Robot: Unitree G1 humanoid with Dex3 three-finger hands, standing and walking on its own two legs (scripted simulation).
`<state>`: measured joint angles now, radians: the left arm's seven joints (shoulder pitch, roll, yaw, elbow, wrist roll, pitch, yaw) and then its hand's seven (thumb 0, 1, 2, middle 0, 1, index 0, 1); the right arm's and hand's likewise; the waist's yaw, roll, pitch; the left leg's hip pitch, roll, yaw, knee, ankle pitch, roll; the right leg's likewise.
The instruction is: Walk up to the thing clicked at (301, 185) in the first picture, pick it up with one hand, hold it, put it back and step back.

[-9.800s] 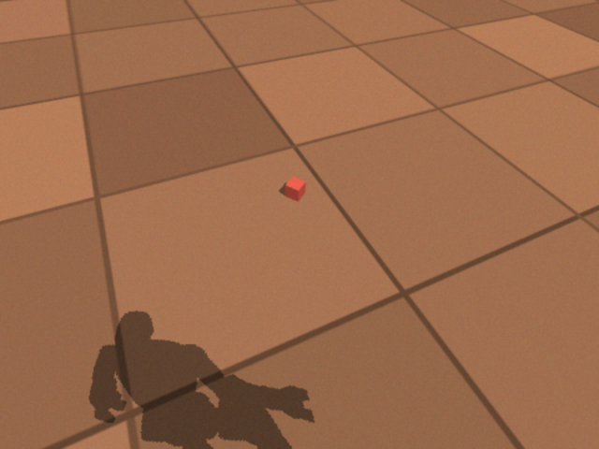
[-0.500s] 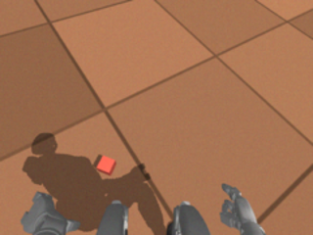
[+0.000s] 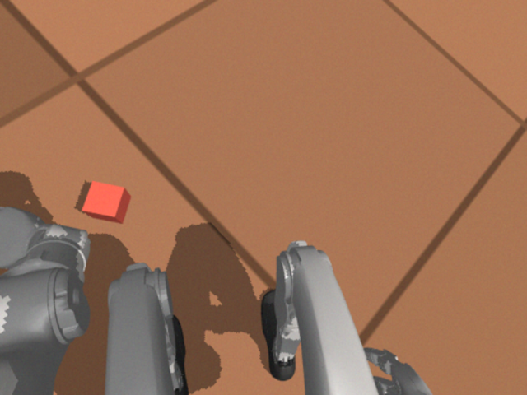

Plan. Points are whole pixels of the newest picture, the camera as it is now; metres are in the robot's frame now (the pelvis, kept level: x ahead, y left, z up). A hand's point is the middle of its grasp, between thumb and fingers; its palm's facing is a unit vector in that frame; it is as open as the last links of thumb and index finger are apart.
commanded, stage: rise first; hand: left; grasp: from above
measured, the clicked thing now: (108, 203) +0.50 +0.27 -0.40
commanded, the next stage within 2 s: none
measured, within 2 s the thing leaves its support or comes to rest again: neither
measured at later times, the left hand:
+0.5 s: hand (70, 220) +0.42 +0.29 -0.24, palm faces -0.05 -0.48 -0.88, open 13.7 cm
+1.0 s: hand (84, 210) +0.45 +0.28 -0.29, palm faces -0.04 -0.47 -0.88, open 13.8 cm
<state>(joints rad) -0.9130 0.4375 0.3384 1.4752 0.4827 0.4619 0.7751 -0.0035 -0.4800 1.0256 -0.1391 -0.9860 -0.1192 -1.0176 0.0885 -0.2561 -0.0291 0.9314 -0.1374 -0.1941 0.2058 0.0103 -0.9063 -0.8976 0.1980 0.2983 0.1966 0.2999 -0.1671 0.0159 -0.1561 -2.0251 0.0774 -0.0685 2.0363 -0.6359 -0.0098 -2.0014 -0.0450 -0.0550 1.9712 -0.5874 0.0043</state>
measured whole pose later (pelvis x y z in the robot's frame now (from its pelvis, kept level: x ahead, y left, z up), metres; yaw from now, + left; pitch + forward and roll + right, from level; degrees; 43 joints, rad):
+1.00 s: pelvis +0.00 +0.00 -0.10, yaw -4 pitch +34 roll -7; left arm -1.24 0.73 0.53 1.72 0.57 0.46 0.79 0.00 -0.47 1.00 -0.10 -1.02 -0.10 -1.03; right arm 0.14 -0.32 0.06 0.88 -0.17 -0.22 0.40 0.00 -0.91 -0.90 0.19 0.30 0.19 0.30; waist -0.28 0.01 0.06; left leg -2.31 0.07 -0.15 2.39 -0.69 -0.01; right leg -2.26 -0.03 -0.09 2.28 -0.61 0.01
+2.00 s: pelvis +0.00 +0.00 -0.11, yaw -6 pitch +33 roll -10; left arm -1.29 0.85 0.50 1.70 0.53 0.52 0.79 0.00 -0.52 1.02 -0.10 -0.98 -0.08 -1.01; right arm 0.12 -0.36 0.15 0.80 -0.14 -0.19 0.48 0.00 -0.92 -0.90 0.19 0.30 0.19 0.30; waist -0.33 -0.02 0.12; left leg -2.32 0.07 -0.20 2.42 -0.70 -0.01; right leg -2.25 -0.02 -0.13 2.28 -0.60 0.01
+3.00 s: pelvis +0.00 +0.01 -0.11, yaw -7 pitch +32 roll -11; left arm -1.28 0.88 0.47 1.72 0.55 0.49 0.77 0.00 -0.52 1.03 -0.12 -0.95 -0.09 -0.99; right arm 0.13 -0.36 0.18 0.82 -0.16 -0.24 0.47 0.00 -0.92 -0.90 0.19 0.30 0.19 0.30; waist -0.34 -0.04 0.13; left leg -2.31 0.07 -0.21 2.44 -0.70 -0.01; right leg -2.24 -0.02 -0.13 2.29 -0.60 0.02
